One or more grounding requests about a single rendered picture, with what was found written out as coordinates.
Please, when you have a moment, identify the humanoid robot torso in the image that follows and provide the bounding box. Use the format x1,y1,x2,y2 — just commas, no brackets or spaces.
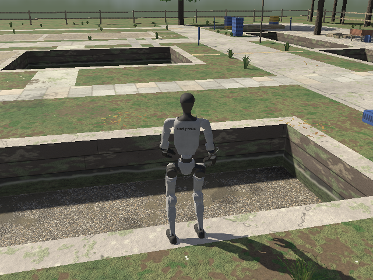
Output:
173,116,200,175

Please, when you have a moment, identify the robot left upper arm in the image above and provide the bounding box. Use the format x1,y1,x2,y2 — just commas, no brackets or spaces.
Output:
160,118,175,149

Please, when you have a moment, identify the left robot hand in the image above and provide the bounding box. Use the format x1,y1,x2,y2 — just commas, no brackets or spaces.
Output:
162,148,176,158

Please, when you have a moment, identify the robot right upper arm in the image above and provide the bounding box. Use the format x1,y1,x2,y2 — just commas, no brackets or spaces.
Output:
199,118,214,151

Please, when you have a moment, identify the right robot hand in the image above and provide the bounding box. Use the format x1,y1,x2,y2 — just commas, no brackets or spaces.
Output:
203,156,216,167

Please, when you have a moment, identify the left robot shin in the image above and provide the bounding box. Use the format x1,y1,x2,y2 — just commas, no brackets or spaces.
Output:
166,196,176,236

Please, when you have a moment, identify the robot left forearm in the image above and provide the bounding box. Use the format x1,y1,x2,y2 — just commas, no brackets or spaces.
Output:
159,141,168,153

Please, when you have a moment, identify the robot right forearm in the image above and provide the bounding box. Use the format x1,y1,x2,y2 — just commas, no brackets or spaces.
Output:
208,142,216,159

